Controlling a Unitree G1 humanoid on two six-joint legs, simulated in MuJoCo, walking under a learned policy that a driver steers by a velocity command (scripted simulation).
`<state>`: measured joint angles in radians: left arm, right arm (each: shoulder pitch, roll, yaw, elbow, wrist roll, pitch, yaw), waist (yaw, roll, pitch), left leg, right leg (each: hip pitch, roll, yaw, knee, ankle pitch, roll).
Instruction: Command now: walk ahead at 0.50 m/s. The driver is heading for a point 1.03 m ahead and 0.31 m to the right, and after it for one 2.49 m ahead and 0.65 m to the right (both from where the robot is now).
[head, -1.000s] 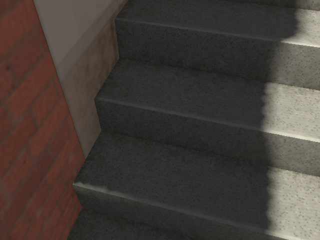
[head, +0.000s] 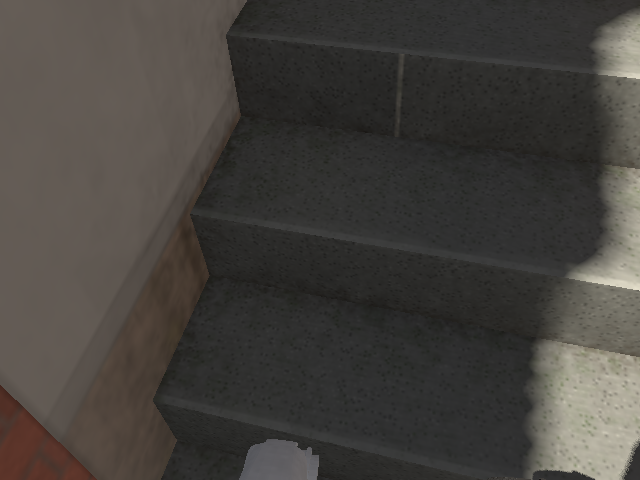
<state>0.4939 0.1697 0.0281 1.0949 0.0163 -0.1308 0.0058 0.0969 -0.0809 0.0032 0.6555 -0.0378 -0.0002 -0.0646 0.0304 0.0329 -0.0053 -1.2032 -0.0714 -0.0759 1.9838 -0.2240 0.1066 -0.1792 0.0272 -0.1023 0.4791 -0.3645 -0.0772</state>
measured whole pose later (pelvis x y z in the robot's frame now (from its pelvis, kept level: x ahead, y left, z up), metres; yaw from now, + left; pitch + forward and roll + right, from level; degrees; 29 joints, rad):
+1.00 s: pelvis +0.57 -0.05 +0.35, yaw -14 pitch +5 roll +2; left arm 0.47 0.25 0.08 0.96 0.01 -0.06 0.01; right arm -0.14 -0.05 0.07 0.45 -0.02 -0.03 -0.10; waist 0.07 -0.03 0.06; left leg -1.26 0.01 0.10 1.68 -0.41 0.08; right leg -0.13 0.12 0.08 0.36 -0.21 -0.13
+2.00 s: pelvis +0.76 -0.18 +0.51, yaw -38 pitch +3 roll -2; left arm 0.18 0.17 0.06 0.63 0.01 0.03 0.06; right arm 0.16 -0.09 0.00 0.73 -0.02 -0.02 -0.05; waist 0.02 -0.04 -0.05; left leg -0.20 0.00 0.02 0.53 -0.38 0.03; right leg -0.36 0.02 -0.02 0.55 -0.27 -0.01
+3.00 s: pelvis +0.86 -0.27 +0.57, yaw -30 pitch +2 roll +1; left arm 0.38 0.21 0.02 0.88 -0.02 -0.06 0.02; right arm 0.06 -0.09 0.04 0.57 -0.02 -0.01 -0.04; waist -0.01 -0.06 -0.01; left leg -0.78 -0.09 0.07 1.27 -0.54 0.09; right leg -0.13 -0.04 -0.09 0.68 -0.02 -0.06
